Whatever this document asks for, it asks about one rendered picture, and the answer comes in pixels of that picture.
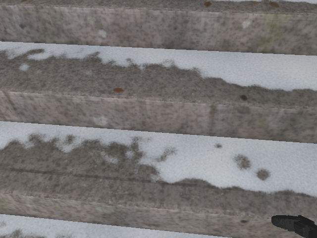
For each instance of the robot right hand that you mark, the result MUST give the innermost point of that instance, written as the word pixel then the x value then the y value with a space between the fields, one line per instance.
pixel 298 224

